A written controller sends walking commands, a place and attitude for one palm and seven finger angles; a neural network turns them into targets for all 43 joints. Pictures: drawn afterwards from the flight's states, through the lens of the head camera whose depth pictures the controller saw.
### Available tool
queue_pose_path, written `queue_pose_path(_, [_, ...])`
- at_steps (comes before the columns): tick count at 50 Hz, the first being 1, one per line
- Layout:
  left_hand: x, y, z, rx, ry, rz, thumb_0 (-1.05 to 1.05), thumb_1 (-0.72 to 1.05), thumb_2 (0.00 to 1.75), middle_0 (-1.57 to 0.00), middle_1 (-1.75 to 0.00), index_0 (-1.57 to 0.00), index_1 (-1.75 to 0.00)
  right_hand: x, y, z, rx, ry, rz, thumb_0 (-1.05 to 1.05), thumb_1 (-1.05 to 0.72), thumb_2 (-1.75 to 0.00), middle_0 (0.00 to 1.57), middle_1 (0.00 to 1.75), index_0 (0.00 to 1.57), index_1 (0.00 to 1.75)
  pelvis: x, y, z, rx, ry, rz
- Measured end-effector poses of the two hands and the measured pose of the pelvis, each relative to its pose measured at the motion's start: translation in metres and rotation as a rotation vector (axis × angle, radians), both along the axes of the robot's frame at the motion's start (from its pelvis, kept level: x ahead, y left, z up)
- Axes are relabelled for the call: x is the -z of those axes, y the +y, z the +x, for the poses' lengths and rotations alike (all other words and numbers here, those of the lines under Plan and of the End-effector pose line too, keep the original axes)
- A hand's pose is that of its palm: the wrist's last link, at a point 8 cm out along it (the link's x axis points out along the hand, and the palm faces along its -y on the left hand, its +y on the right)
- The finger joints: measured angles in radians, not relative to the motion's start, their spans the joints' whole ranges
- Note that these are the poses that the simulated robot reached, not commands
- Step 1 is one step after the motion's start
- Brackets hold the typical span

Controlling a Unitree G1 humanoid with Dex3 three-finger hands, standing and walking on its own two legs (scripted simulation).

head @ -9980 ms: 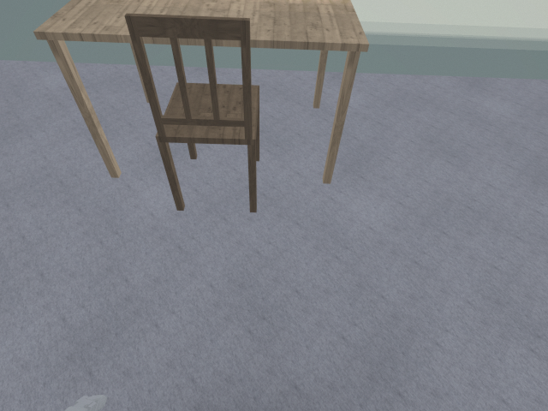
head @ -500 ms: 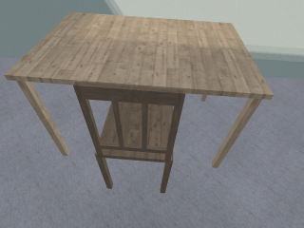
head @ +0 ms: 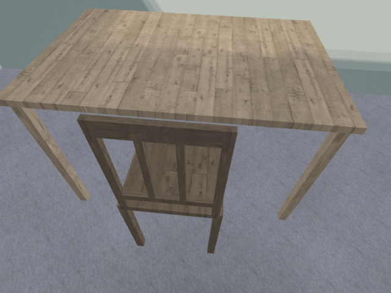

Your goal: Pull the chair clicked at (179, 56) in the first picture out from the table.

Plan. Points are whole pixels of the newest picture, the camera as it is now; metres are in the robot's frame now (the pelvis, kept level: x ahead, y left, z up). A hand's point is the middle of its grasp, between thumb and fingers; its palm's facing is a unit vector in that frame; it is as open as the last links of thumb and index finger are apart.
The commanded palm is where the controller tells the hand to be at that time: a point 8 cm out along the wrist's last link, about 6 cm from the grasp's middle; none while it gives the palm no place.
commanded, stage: come to a stop and stand still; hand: left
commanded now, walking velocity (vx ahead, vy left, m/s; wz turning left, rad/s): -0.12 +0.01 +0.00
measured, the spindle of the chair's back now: (146, 171) +0.44 +0.18 -0.10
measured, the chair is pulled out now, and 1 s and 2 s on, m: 0.00 0.00 0.00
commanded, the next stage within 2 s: look again from close up in 0.82 s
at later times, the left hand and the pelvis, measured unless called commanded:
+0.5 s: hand out of the picture -0.01 +0.17 -0.16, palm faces +0.03 -0.98 -0.20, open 7.3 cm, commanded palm none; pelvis -0.03 -0.01 +0.01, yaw -1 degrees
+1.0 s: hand out of the picture -0.05 +0.15 -0.17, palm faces +0.01 -0.99 -0.14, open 7.4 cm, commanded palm none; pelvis -0.03 +0.00 +0.01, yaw +0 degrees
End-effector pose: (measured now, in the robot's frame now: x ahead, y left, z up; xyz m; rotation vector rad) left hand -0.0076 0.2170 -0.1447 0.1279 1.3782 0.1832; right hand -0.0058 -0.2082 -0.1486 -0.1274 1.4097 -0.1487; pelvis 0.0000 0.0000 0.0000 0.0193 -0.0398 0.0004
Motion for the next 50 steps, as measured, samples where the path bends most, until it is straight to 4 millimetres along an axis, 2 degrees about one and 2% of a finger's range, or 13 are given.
queue_pose_path(7, [-0.014,0.009,0.027,0.046,-0.069,0.054,0.02,0.93,0.90,-0.20,-0.30,-0.20,-0.30,-0.001,-0.019,0.004,0.025,-0.016,-0.005,0.01,-0.93,-0.90,0.20,0.30,0.20,0.30,-0.004,-0.009,-0.007,0.006,0.027,-0.004])
queue_pose_path(15, [-0.016,0.005,0.027,0.065,-0.114,0.040,0.01,0.92,0.90,-0.20,-0.30,-0.20,-0.30,-0.008,-0.030,-0.006,0.006,-0.051,-0.020,0.00,-0.92,-0.90,0.20,0.30,0.20,0.30,-0.007,-0.010,-0.026,0.011,0.016,-0.002])
queue_pose_path(21, [-0.015,0.004,0.011,0.052,-0.110,0.019,0.00,0.93,0.90,-0.20,-0.30,-0.20,-0.30,-0.012,-0.022,-0.030,-0.009,-0.027,-0.006,0.00,-0.92,-0.90,0.20,0.30,0.20,0.30,-0.009,-0.008,-0.033,0.011,0.012,-0.007])
queue_pose_path(29, [-0.009,0.001,-0.031,0.026,0.002,-0.013,0.01,0.92,0.90,-0.20,-0.30,-0.20,-0.30,-0.012,-0.003,-0.070,0.019,0.077,0.020,0.00,-0.91,-0.90,0.20,0.30,0.20,0.30,-0.009,-0.003,-0.029,0.011,0.017,-0.012])
queue_pose_path(34, [-0.008,-0.007,-0.053,0.011,0.075,-0.040,0.01,0.92,0.90,-0.20,-0.30,-0.19,-0.30,-0.013,0.011,-0.083,0.033,0.118,0.037,0.00,-0.91,-0.90,0.20,0.30,0.20,0.30,-0.010,0.001,-0.026,0.012,0.017,-0.013])
queue_pose_path(42, [-0.007,-0.019,-0.064,0.000,0.111,-0.071,0.01,0.91,0.90,-0.20,-0.30,-0.20,-0.30,-0.012,0.024,-0.074,0.039,0.101,0.051,0.00,-0.91,-0.90,0.20,0.30,0.20,0.30,-0.011,0.004,-0.023,0.015,0.018,-0.014])
queue_pose_path(47, [-0.005,-0.020,-0.058,0.011,0.090,-0.077,0.01,0.91,0.90,-0.20,-0.30,-0.20,-0.30,-0.011,0.025,-0.058,0.031,0.059,0.055,0.00,-0.91,-0.90,0.20,0.30,0.20,0.30,-0.010,0.005,-0.023,0.012,0.022,-0.010])
queue_pose_path(50, [-0.003,-0.013,-0.047,0.037,0.054,-0.056,0.01,0.91,0.90,-0.20,-0.30,-0.20,-0.30,-0.008,0.016,-0.043,0.016,0.011,0.044,0.01,-0.91,-0.90,0.20,0.30,0.20,0.30,-0.006,0.004,-0.026,-0.001,0.033,-0.003])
